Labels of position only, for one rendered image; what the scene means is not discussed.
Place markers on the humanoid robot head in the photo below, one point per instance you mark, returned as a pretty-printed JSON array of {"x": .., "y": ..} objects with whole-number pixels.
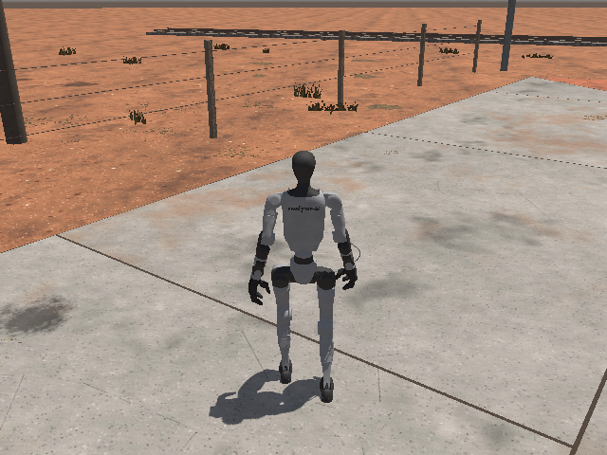
[{"x": 303, "y": 165}]

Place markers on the right robot forearm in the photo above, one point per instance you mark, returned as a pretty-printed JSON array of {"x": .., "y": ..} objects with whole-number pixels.
[{"x": 346, "y": 253}]

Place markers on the left robot hand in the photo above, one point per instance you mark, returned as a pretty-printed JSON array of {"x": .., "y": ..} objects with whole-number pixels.
[{"x": 252, "y": 289}]

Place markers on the right robot upper arm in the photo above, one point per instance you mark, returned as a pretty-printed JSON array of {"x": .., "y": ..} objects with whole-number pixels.
[{"x": 332, "y": 200}]

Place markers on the right robot hand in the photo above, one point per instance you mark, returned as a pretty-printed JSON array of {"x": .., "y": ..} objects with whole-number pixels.
[{"x": 350, "y": 275}]

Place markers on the left robot upper arm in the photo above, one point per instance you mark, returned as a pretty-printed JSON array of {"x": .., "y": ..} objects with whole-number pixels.
[{"x": 273, "y": 201}]

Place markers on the robot torso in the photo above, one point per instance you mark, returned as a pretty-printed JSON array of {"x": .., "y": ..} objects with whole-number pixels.
[{"x": 303, "y": 219}]

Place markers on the left robot forearm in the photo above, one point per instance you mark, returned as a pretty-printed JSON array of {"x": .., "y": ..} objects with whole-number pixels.
[{"x": 260, "y": 259}]

